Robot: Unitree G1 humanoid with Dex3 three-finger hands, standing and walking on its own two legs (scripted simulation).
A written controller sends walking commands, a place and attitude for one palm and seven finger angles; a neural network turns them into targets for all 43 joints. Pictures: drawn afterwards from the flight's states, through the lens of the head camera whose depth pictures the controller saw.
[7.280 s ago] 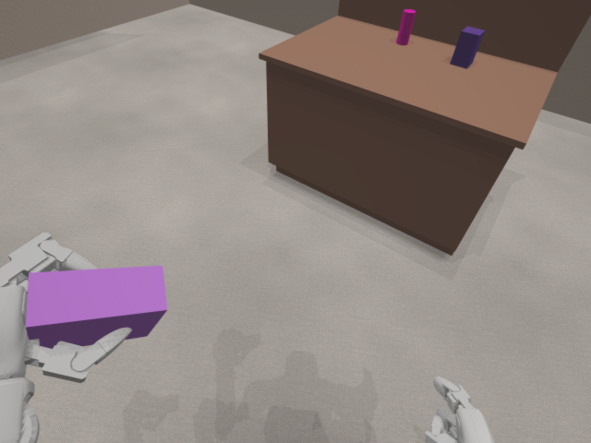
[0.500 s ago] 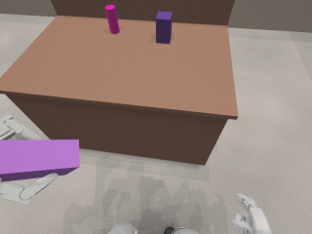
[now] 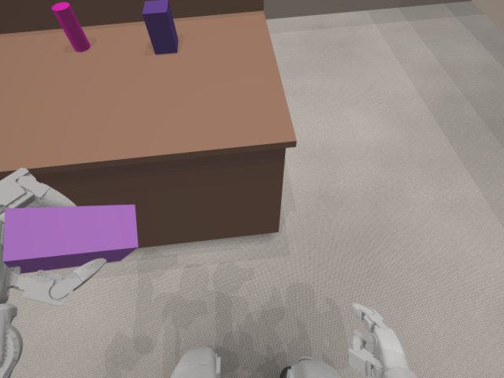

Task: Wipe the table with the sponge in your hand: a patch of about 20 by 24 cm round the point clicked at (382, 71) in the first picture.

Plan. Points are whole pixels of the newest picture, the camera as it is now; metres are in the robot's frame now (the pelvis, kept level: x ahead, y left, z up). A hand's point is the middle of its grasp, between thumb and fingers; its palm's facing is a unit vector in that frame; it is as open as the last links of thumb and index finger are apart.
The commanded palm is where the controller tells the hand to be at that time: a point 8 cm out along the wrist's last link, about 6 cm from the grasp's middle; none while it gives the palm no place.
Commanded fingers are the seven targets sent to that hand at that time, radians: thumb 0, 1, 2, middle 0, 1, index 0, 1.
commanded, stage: turn to face it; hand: left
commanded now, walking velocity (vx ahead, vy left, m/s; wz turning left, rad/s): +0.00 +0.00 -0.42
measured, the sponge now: (91, 238) +0.25 +0.20 +0.15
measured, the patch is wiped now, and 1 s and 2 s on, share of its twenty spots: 0.00 0.00 0.00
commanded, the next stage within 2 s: take the last steps up to it in 0.38 s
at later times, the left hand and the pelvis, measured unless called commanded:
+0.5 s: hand (109, 255) +0.22 +0.16 +0.17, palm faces +0.23 -0.86 -0.46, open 9.3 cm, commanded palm +0.18 +0.21 +0.19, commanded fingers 0.00 0.10 1.30 -1.20 -1.60 -1.20 -1.60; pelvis -0.04 -0.03 +0.00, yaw -12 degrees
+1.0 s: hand (103, 268) +0.21 +0.16 +0.17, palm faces +0.24 -0.86 -0.45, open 9.3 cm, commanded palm +0.16 +0.22 +0.19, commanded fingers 0.00 0.10 1.30 -1.20 -1.60 -1.20 -1.60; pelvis -0.04 -0.03 +0.01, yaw -10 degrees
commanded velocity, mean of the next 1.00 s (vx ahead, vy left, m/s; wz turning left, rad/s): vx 0.15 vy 0.08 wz -0.08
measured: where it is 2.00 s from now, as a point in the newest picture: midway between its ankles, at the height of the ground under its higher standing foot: (253, 376)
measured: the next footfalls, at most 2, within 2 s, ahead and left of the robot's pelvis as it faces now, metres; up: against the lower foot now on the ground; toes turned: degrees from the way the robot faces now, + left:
left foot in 0.26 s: +0.03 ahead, +0.13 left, +0.00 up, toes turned -4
right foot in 0.50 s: +0.01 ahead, -0.13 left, +0.00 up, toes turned -15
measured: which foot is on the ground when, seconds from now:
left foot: up 0.00-0.24, down 0.26-0.52, up 0.54-0.90, down 0.92-1.00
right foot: down 0.00-0.30, up 0.32-0.48, down 0.50-1.00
